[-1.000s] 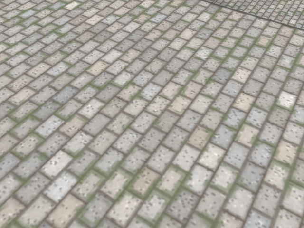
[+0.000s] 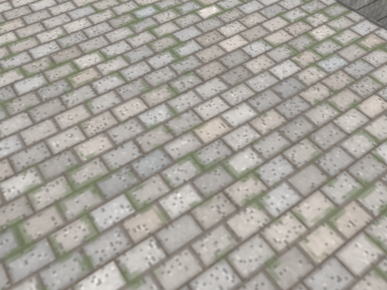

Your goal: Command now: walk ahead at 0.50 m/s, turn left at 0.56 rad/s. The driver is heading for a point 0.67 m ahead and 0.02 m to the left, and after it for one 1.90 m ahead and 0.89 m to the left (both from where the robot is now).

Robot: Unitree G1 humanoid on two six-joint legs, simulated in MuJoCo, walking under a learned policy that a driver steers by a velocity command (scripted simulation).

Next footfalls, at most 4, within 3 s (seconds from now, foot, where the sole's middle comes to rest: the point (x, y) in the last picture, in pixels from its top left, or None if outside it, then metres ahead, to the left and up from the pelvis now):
0.40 right None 0.41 -0.12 -0.76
0.92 left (156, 230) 0.66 0.16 -0.76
1.40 right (212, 212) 0.73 -0.04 -0.76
1.80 left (151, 257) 0.56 0.18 -0.76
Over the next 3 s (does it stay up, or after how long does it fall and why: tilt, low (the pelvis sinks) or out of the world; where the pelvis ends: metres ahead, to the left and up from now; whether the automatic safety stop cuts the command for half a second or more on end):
stays up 0.84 0.21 0.01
